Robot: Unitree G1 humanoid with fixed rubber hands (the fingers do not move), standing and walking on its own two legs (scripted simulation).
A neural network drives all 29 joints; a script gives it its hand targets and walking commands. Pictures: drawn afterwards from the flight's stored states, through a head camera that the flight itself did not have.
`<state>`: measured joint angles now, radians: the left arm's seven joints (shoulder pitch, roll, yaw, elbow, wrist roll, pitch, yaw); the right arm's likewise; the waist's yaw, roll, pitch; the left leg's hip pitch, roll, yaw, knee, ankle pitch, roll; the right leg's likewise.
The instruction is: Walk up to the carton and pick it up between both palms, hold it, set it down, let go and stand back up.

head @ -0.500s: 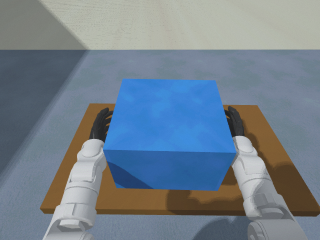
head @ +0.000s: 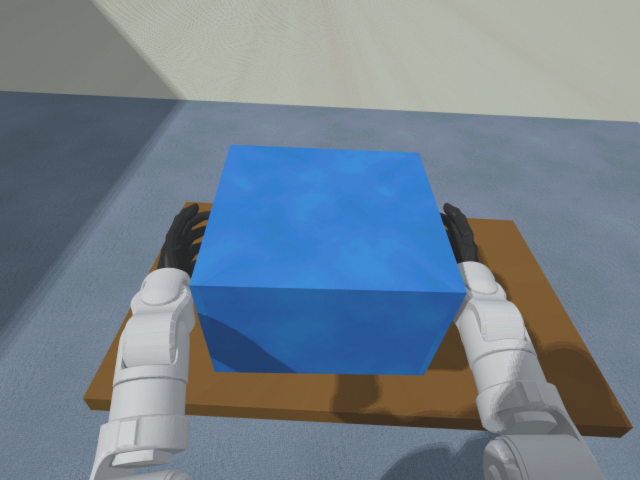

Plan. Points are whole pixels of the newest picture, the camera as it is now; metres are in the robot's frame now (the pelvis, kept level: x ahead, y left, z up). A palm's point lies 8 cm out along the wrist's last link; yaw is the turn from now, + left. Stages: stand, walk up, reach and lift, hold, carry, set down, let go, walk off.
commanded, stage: reach and lift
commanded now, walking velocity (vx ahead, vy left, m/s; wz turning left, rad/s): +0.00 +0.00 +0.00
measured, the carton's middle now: (323, 255) +0.38 -0.02 +0.13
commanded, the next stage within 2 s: hold in 0.88 s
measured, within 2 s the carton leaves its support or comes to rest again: neither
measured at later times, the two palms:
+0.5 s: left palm (187, 260) +0.35 +0.15 +0.16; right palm (473, 251) +0.36 -0.21 +0.16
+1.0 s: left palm (166, 251) +0.35 +0.17 +0.18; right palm (462, 240) +0.36 -0.19 +0.18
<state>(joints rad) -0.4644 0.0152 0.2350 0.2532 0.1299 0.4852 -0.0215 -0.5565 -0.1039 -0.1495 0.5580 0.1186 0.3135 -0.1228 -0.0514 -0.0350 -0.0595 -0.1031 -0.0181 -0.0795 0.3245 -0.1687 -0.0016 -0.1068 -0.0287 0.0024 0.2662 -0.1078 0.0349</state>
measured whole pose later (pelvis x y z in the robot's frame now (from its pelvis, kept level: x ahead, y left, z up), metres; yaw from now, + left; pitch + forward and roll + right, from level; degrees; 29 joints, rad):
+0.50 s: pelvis +0.01 -0.01 +0.00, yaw -1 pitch -4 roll -1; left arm -0.42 0.00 0.22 0.09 0.11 0.59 0.01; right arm -0.54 -0.17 -0.06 0.45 0.23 0.39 -0.16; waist -0.05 -0.03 -0.05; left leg -0.07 0.01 -0.07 0.34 -0.20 -0.02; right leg -0.07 0.00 0.01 0.26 -0.12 0.02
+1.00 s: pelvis +0.01 +0.00 +0.00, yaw +0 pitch -4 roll -1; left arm -0.47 0.00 0.24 0.09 0.14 0.66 -0.01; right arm -0.59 -0.15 -0.10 0.46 0.21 0.45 -0.15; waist -0.04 -0.01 -0.09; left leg -0.09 0.00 -0.08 0.35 -0.19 0.00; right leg -0.08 -0.01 0.00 0.25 -0.11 0.03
